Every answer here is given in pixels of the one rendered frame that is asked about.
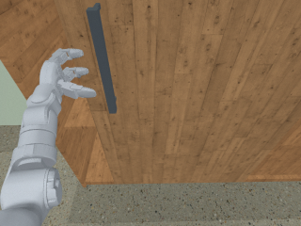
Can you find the left robot upper arm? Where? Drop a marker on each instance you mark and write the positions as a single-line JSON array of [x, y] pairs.
[[29, 195]]

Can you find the handle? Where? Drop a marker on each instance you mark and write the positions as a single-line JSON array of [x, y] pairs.
[[96, 30]]

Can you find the wardrobe door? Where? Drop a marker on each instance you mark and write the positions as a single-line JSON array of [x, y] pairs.
[[205, 88], [285, 158]]

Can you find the robot left hand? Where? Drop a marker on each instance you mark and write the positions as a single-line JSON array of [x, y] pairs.
[[52, 73]]

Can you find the left robot forearm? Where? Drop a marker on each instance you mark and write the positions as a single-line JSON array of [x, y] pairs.
[[36, 145]]

